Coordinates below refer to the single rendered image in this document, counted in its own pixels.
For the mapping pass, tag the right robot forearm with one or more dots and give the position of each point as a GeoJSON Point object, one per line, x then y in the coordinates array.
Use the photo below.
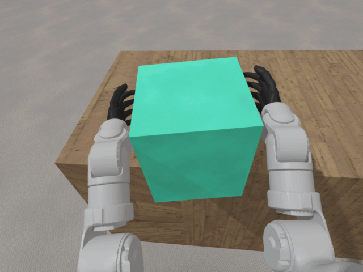
{"type": "Point", "coordinates": [290, 166]}

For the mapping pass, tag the left robot forearm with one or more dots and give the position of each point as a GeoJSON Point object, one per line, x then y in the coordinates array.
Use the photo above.
{"type": "Point", "coordinates": [109, 205]}

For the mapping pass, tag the carton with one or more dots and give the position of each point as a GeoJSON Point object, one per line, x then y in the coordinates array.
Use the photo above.
{"type": "Point", "coordinates": [195, 129]}

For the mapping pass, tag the robot left hand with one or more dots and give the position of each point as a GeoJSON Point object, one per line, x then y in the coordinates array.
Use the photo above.
{"type": "Point", "coordinates": [118, 105]}

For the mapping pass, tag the pedestal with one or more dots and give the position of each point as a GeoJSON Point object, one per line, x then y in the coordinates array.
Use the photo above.
{"type": "Point", "coordinates": [323, 88]}

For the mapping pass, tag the robot right upper arm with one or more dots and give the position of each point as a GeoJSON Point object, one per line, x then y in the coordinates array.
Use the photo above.
{"type": "Point", "coordinates": [301, 246]}

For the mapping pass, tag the robot right hand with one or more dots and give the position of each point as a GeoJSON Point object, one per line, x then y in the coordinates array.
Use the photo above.
{"type": "Point", "coordinates": [267, 91]}

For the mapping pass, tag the robot left upper arm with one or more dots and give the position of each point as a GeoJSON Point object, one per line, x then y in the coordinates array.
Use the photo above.
{"type": "Point", "coordinates": [120, 252]}

